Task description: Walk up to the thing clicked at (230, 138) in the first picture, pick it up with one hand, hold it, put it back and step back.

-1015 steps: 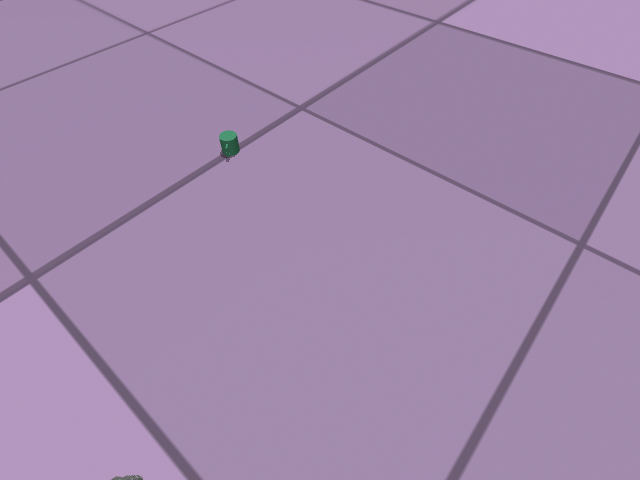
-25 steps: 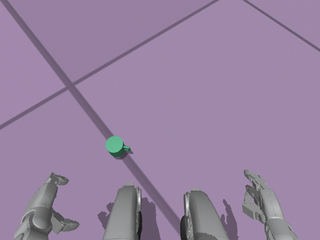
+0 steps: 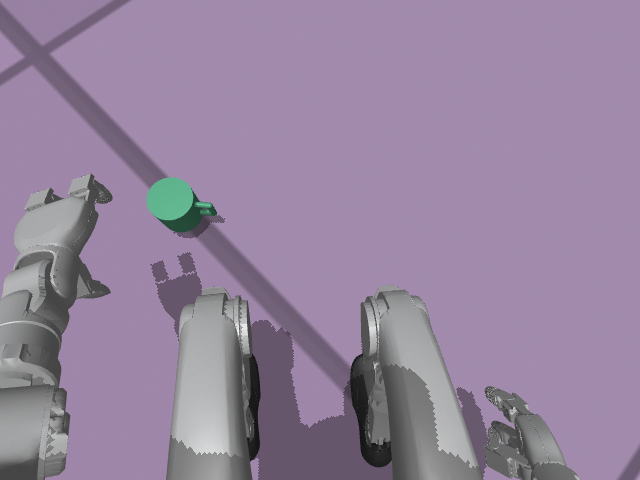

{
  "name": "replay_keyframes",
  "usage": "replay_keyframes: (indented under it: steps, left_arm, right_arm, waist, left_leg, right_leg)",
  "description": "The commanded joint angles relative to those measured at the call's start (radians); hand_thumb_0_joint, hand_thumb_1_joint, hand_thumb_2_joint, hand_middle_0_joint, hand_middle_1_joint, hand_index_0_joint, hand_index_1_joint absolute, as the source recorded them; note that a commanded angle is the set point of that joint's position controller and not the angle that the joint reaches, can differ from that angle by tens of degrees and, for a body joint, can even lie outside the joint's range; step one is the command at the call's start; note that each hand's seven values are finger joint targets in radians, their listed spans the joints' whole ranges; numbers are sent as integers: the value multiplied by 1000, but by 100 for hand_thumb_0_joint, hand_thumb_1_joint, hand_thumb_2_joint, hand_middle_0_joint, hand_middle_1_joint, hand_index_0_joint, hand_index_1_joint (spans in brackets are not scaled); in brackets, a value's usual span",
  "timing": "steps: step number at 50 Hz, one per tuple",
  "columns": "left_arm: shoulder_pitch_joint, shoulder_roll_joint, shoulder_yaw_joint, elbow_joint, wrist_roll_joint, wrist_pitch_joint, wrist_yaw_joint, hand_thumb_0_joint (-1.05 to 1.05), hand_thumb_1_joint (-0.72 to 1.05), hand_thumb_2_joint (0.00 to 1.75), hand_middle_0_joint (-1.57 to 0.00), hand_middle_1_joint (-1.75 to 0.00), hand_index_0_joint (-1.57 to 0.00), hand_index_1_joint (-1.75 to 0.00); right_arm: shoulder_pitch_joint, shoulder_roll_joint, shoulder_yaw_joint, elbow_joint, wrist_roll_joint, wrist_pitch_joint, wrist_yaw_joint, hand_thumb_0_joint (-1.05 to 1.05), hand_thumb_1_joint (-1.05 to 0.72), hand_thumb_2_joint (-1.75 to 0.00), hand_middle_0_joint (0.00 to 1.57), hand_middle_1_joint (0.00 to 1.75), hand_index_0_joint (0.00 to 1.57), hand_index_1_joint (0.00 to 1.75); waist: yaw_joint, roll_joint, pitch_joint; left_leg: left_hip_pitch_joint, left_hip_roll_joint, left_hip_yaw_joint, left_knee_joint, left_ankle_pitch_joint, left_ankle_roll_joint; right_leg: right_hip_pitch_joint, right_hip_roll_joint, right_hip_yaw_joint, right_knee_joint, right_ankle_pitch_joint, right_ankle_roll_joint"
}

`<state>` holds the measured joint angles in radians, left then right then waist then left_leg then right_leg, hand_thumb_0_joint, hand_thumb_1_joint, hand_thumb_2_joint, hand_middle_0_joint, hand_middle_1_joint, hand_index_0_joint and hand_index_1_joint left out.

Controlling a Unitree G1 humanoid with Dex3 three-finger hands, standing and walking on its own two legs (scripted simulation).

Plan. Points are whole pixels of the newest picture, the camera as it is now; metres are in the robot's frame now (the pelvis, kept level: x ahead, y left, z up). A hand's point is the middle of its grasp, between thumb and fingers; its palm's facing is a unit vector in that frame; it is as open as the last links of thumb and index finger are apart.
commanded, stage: rise first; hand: left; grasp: from above
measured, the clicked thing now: (184, 206) +0.52 +0.26 -0.38
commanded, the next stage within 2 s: none
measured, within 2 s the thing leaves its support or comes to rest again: neither
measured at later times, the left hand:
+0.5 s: hand (112, 223) +0.44 +0.33 -0.21, palm faces -0.45 -0.04 -0.89, open 14.1 cm
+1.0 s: hand (130, 211) +0.47 +0.32 -0.25, palm faces -0.45 -0.05 -0.89, open 14.2 cm
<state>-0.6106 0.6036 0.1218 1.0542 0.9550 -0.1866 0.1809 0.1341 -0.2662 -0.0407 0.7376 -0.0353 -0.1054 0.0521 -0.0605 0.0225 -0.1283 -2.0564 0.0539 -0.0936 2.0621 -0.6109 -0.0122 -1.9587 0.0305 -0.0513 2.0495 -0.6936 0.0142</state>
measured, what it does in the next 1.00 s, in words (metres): lowers itself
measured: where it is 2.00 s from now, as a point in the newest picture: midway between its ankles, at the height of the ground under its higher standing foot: (308, 426)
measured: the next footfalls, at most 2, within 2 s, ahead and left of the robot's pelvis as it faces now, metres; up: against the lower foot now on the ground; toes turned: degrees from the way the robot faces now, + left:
none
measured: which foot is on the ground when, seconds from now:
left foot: down 0.00-1.00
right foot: down 0.00-1.00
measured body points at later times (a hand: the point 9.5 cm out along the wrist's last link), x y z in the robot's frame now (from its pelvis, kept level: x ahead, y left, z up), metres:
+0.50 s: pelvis +0.00 +0.01 -0.07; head +0.22 +0.07 +0.31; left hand +0.46 +0.33 -0.16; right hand +0.07 -0.27 -0.18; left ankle +0.10 +0.13 -0.40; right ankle +0.09 -0.12 -0.40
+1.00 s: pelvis +0.00 +0.01 -0.09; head +0.26 +0.06 +0.28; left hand +0.49 +0.32 -0.20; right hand +0.05 -0.27 -0.20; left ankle +0.10 +0.13 -0.40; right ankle +0.09 -0.12 -0.40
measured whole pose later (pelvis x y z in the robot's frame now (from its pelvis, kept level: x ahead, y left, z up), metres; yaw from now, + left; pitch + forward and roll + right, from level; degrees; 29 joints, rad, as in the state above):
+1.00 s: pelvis +0.00 +0.01 -0.09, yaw -5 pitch +33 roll -9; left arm -0.91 0.81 0.14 1.35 1.24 -0.24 0.33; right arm 0.12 -0.27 0.06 0.75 -0.13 -0.01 0.11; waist -0.19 -0.03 -0.01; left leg -2.31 0.06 -0.17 2.36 -0.65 -0.01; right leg -2.18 0.06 -0.10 2.30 -0.72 0.04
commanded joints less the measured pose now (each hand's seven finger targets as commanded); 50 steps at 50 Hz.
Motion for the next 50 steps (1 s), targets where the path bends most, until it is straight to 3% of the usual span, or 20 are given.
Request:
replay_keyframes:
  steps: [1, 3, 5, 9, 13, 18, 22, 33, 38, 41, 44, 50]
  left_arm:
    - [-278, 356, 86, -91, 61, -26, 64, 0, -55, 103, -5, -107, -5, -107]
    - [-305, 352, 73, -47, 85, -33, 75, 0, -55, 103, -5, -107, -5, -106]
    - [-324, 351, 66, -27, 106, -41, 86, 0, -55, 103, -5, -105, -6, -104]
    - [-390, 377, 59, -8, 157, -53, 106, 0, -55, 102, -6, -103, -6, -103]
    - [-455, 392, 44, 34, 209, -63, 130, 0, -56, 102, -6, -102, -6, -102]
    - [-517, 418, 38, 70, 251, -71, 155, 0, -55, 101, -6, -103, -6, -102]
    - [-533, 432, 39, 99, 280, -76, 170, 0, -56, 101, -6, -104, -6, -103]
    - [-597, 474, 44, 161, 277, -61, 192, 0, -58, 102, -6, -104, -6, -104]
    - [-580, 490, 56, 160, 268, -54, 192, 0, -58, 102, -6, -104, -6, -104]
    - [-588, 489, 56, 156, 263, -54, 190, 0, -57, 101, -6, -104, -6, -104]
    - [-571, 501, 67, 154, 265, -50, 191, 0, -59, 103, -6, -104, -5, -104]
    - [-575, 507, 68, 145, 261, -50, 189, 0, -58, 101, -5, -104, -6, -104]
  right_arm:
    - [151, -199, -63, -59, -9, -1, -6, 0, -88, -90, 20, 30, 20, 30]
    - [163, -202, -61, -48, -16, 17, 0, 0, -89, -90, 20, 30, 20, 30]
    - [158, -207, -58, -41, -24, 30, 5, 0, -89, -90, 20, 30, 20, 30]
    - [173, -215, -53, -24, -35, 51, 12, 0, -90, -90, 20, 30, 20, 30]
    - [178, -219, -45, -12, -48, 65, 18, 0, -91, -90, 20, 30, 20, 30]
    - [165, -228, -35, 1, -64, 73, 25, 0, -91, -91, 20, 30, 20, 30]
    - [185, -227, -22, 9, -77, 79, 33, 0, -91, -91, 20, 30, 20, 30]
    - [178, -234, 9, 5, -96, 77, 38, 0, -91, -91, 20, 30, 20, 30]
    - [182, -229, 19, 1, -97, 78, 42, 0, -91, -91, 20, 30, 20, 30]
    - [187, -236, 21, 0, -100, 79, 43, 0, -91, -91, 20, 30, 20, 30]
    - [187, -234, 25, 0, -98, 84, 45, 0, -91, -91, 20, 30, 20, 30]
    - [199, -246, 29, -2, -99, 88, 51, 0, -91, -90, 20, 30, 20, 30]
  waist:
    - [2, 88, -686]
    - [-20, 103, -631]
    - [-22, 131, -597]
    - [-33, 180, -625]
    - [-53, 204, -589]
    - [-67, 235, -590]
    - [-83, 228, -615]
    - [-109, 209, -584]
    - [-106, 228, -594]
    - [-121, 233, -593]
    - [-110, 242, -593]
    - [-127, 254, -596]
  left_leg:
    - [471, -32, 63, -165, 85, 40]
    - [448, -29, 55, -155, 55, 40]
    - [449, -25, 37, -153, 30, 36]
    - [471, -22, 28, -118, 61, 30]
    - [437, -21, 25, -93, 35, 29]
    - [439, -16, 13, -62, 31, 26]
    - [422, -18, 18, -19, 90, 30]
    - [333, -10, 24, 43, 57, 39]
    - [333, -10, 27, 64, 96, 38]
    - [322, -7, 23, 73, 93, 39]
    - [316, -8, 26, 76, 106, 38]
    - [340, -2, 7, 88, 141, 35]
  right_leg:
    - [273, 27, -38, -241, 136, -47]
    - [216, 29, -50, -223, 113, -49]
    - [159, 27, -63, -189, 96, -53]
    - [117, 28, -73, -139, 130, -56]
    - [55, 30, -83, -110, 114, -58]
    - [6, 27, -93, -66, 112, -57]
    - [30, 34, -99, -47, 168, -53]
    - [29, 45, -108, -29, 155, -47]
    - [56, 50, -107, -16, 190, -46]
    - [52, 51, -113, -8, 195, -43]
    - [63, 53, -112, -2, 205, -45]
    - [49, 55, -124, 20, 240, -44]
